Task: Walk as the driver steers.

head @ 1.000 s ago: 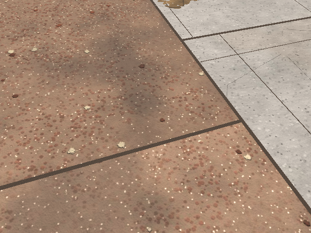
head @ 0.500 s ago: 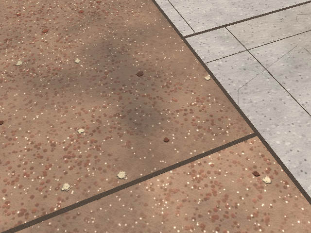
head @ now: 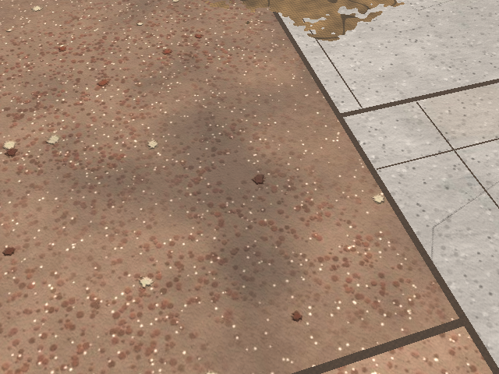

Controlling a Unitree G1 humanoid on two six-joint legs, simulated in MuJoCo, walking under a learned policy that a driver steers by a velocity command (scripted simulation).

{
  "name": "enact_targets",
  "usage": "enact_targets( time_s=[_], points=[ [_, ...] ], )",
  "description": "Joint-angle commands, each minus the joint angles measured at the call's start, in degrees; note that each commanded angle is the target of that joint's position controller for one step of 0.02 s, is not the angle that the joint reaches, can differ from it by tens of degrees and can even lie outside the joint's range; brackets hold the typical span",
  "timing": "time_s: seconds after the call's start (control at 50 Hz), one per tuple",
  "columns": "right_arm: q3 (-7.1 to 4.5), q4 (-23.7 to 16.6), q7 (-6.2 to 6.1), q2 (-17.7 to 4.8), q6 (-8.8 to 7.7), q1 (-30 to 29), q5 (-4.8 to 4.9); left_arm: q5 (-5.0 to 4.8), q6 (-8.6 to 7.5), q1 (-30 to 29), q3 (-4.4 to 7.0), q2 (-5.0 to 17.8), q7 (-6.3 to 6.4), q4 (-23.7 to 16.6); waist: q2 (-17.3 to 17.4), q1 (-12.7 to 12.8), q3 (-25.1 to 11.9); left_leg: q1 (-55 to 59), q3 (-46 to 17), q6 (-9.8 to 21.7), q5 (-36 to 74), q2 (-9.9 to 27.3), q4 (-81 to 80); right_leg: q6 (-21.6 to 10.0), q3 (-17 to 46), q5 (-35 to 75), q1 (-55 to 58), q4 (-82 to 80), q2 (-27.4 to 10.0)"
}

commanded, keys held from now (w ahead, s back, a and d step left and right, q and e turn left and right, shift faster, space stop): w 0.34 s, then w+q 0.66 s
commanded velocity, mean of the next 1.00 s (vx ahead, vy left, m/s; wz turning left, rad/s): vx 0.50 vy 0.00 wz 0.26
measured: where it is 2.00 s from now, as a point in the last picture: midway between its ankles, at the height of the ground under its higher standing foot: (220, 253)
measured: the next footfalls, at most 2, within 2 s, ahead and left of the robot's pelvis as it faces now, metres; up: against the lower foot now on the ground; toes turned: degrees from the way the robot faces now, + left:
left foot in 0.02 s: +0.18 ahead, +0.09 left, +0.00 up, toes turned +4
right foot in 0.56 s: +0.49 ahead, -0.09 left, +0.00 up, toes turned +1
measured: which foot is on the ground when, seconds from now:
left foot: up 0.00-0.00, down 0.02-0.58, up 0.60-1.00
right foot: down 0.00-0.04, up 0.06-0.54, down 0.56-1.00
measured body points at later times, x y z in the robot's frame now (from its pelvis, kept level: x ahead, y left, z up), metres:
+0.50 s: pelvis +0.27 +0.01 +0.01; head +0.31 +0.01 +0.46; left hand +0.47 +0.22 -0.11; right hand +0.18 -0.21 -0.13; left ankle +0.14 +0.09 -0.73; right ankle +0.44 -0.10 -0.70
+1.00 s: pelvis +0.53 +0.01 +0.01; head +0.56 +0.02 +0.46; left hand +0.41 +0.23 -0.13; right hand +0.76 -0.15 -0.11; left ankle +0.64 +0.17 -0.68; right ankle +0.45 -0.09 -0.73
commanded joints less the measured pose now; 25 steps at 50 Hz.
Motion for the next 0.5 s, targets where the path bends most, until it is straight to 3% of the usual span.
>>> enact_targets(
  time_s=[0.02, 0.04, 0.06, 0.08, 0.1, 0.12, 0.16, 0.2, 0.24, 0.28, 0.34, 0.42, 0.5],
  points=[
    [-3.29, 4.06, -1.42, -8.63, -1.70, 21.28, -1.07, -0.47, -0.15, -0.10, 1.38, 8.50, 0.25, -1.78, -2.99, -11.93, -9.63, 26.37, -1.61, 4.38, -0.92, -0.54, -4.55, -4.97, 2.34, 52.35, -9.62, 26.56, -12.62],
    [-4.87, 5.20, -1.99, -14.58, -1.93, 30.14, -2.56, -2.43, -0.22, 2.04, 0.31, 4.29, -0.36, -4.07, 6.18, -13.05, -18.12, 43.93, -22.91, 9.52, -8.00, 15.85, -6.18, -2.56, -1.21, 27.62, -27.44, 47.20, -6.73],
    [-5.23, 5.39, -1.23, -15.40, -1.00, 29.23, -1.19, -2.74, -0.21, 4.72, 1.18, 5.40, -0.66, -3.71, 11.45, -11.00, -22.62, 48.34, -44.66, 14.59, -7.54, 23.87, -14.23, -2.07, 3.13, -6.96, -39.14, 61.78, 1.26],
    [-4.62, 4.51, -0.93, -13.13, -0.63, 22.40, 0.17, -1.58, 0.12, -0.45, 1.97, 7.84, -0.53, -4.71, 4.59, -8.49, -14.08, 41.07, -37.12, 12.61, -10.58, 21.02, -15.25, -2.83, 7.38, -2.26, -43.89, 63.73, -3.19],
    [-3.57, 3.75, -0.72, -9.30, -0.96, 17.68, 0.49, -1.11, -0.17, -4.98, 1.76, 6.87, -0.80, -6.03, 1.73, -7.46, -7.29, 32.50, -29.70, 10.97, -8.47, 18.90, -17.34, -2.79, 7.24, 2.35, -44.29, 61.09, -5.29],
    [-2.78, 3.88, -0.69, -6.69, -1.35, 15.50, 0.29, -0.88, -0.05, -6.42, 1.74, 5.56, -0.96, -6.18, 0.50, -5.46, -3.46, 26.15, -24.15, 8.53, -4.80, 15.98, -19.43, -2.70, 6.92, 5.09, -42.20, 57.08, -7.25],
    [-1.71, 5.58, -1.19, -3.82, -2.10, 16.55, 0.40, 0.64, 1.52, -4.87, 1.66, 3.71, -1.58, -5.78, 2.07, -2.72, -1.88, 19.87, -17.17, 5.98, 1.22, 12.15, -21.25, -1.60, 6.52, 6.80, -37.34, 52.43, -8.71],
    [-1.78, 6.95, -1.43, -5.15, -2.90, 19.88, 0.55, 0.84, 2.54, -5.64, 1.73, 3.24, -2.14, -6.36, 2.35, -2.00, -1.70, 19.21, -14.28, 6.18, 7.27, 11.10, -21.95, -0.65, 5.26, 8.05, -37.71, 50.47, -8.75],
    [-1.98, 7.58, -1.48, -6.81, -3.14, 21.90, 0.61, 0.79, 3.16, -10.27, 1.76, 3.69, -2.44, -8.22, 2.48, -2.17, -0.22, 19.42, -12.15, 6.34, 8.24, 10.43, -23.51, 0.36, 4.22, 11.66, -41.48, 47.09, -9.62],
    [-1.72, 7.96, -1.42, -6.70, -3.04, 24.01, 0.62, 0.55, 3.35, -15.99, 1.71, 4.30, -2.60, -10.30, 2.68, -3.29, 1.24, 20.65, -10.72, 6.14, 9.68, 9.62, -24.53, 1.24, 3.24, 15.81, -44.94, 41.94, -10.21],
    [-1.34, 8.42, -1.39, -6.45, -2.99, 26.72, 0.62, -0.04, 3.17, -23.20, 1.15, 3.86, -2.76, -12.82, 2.89, -4.96, 2.13, 22.40, -8.39, 5.31, 13.80, 8.40, -24.62, 1.82, 1.54, 20.92, -44.70, 31.75, -9.39],
    [-1.29, 9.73, -1.78, -7.14, -2.73, 31.58, 0.49, -0.31, 2.80, -30.27, 0.80, 4.16, -2.61, -15.42, 3.32, -7.34, 2.44, 28.54, -10.29, 5.87, 18.12, 9.44, -22.18, 1.70, 0.69, 22.49, -44.37, 23.38, -7.42],
    [-1.88, 9.49, -2.45, -8.91, -2.19, 30.71, -0.23, -0.59, 1.62, -31.44, 1.17, 5.93, -2.37, -17.28, 3.82, -6.22, 2.04, 33.49, -12.86, 5.85, 25.12, 11.42, -16.76, 0.24, 1.68, 16.48, -41.17, 18.26, -5.91]
  ],
)
Keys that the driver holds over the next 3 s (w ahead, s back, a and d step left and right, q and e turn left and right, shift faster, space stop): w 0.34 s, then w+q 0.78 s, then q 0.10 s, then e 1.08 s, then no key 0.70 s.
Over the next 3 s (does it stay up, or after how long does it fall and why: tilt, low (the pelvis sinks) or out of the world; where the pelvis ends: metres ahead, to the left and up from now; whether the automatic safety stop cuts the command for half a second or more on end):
stays up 0.73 0.15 0.02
